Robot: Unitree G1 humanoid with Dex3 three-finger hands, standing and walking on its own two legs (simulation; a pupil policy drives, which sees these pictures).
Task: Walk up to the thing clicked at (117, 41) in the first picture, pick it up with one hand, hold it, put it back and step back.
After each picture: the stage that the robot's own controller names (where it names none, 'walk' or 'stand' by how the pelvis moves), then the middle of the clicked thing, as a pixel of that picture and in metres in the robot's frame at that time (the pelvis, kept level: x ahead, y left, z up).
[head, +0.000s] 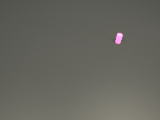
stand; (118, 38) +1.57 -0.46 -0.72
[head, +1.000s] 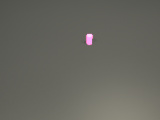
walk; (89, 39) +1.49 -0.01 -0.70
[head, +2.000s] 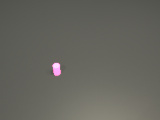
walk; (56, 69) +0.95 +0.28 -0.71
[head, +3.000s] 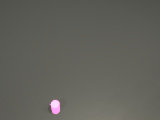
walk; (55, 107) +0.57 +0.18 -0.70
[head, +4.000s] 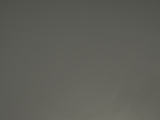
stand; out of the picture +0.32 +0.17 -0.70
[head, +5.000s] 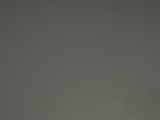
stand; out of the picture +0.32 +0.14 -0.72
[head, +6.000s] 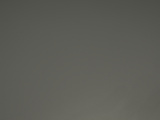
stand; out of the picture +0.34 +0.13 -0.72
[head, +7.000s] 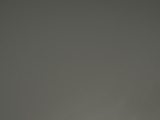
stand; out of the picture +0.33 +0.14 -0.73
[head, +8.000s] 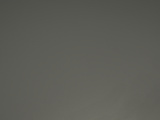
stand; out of the picture +0.32 +0.14 -0.73
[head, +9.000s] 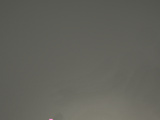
go down; out of the picture +0.34 +0.16 -0.69
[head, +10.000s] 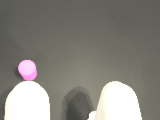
go down; (28, 70) +0.40 +0.20 -0.29
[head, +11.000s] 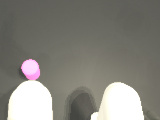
close in; (31, 70) +0.40 +0.20 -0.29
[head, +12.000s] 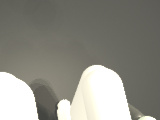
close in; out of the picture +0.39 +0.23 -0.22
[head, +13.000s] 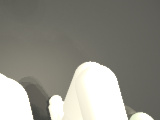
close; out of the picture +0.39 +0.24 -0.22
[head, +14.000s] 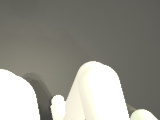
lift; out of the picture +0.37 +0.22 -0.22
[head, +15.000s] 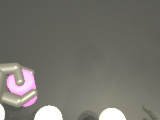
lift; (23, 89) +0.31 +0.18 -0.02
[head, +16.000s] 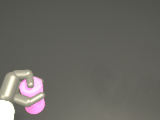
hold; (33, 96) +0.31 +0.17 -0.01
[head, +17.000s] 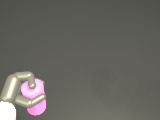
hold; (34, 97) +0.31 +0.17 -0.01
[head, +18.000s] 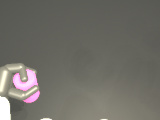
crouch; (27, 86) +0.35 +0.18 -0.07
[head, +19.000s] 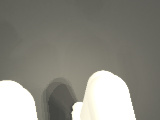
lower; out of the picture +0.41 +0.24 -0.18
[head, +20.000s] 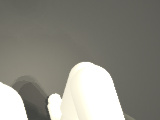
lower; out of the picture +0.41 +0.27 -0.22
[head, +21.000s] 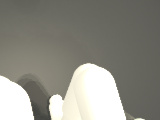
lower; out of the picture +0.40 +0.27 -0.23
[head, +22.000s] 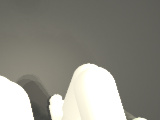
lower; out of the picture +0.40 +0.26 -0.23
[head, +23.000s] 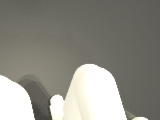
lower; out of the picture +0.40 +0.26 -0.23
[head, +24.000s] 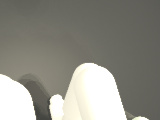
open; out of the picture +0.38 +0.23 -0.23
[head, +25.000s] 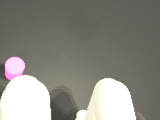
stand; (14, 69) +0.39 +0.21 -0.26
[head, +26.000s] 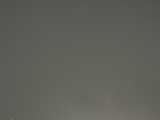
stand; out of the picture +0.33 +0.15 -0.64
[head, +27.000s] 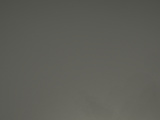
stand; out of the picture +0.33 +0.16 -0.67
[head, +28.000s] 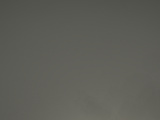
stand; out of the picture +0.33 +0.15 -0.67
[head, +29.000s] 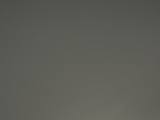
stand; out of the picture +0.35 +0.15 -0.72
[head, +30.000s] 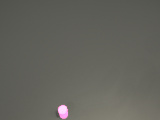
walk; (63, 112) +0.45 +0.15 -0.70
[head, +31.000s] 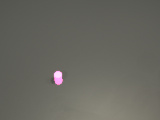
walk; (58, 78) +0.74 +0.16 -0.70
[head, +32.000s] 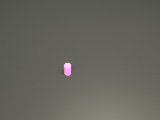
stand; (67, 69) +0.97 +0.15 -0.70
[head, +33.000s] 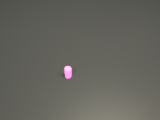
stand; (68, 72) +0.97 +0.14 -0.73
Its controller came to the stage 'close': yes
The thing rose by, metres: 0.71
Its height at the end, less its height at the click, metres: +0.00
